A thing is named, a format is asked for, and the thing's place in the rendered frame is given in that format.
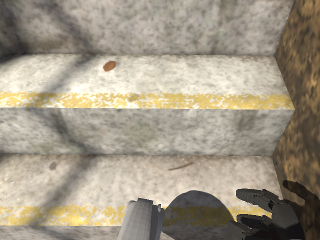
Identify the left robot shin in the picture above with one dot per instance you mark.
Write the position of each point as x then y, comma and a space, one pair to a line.
131, 201

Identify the right robot hand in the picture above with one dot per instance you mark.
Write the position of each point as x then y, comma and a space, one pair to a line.
284, 223

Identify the robot left thigh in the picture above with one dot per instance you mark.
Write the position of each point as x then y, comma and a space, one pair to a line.
142, 221

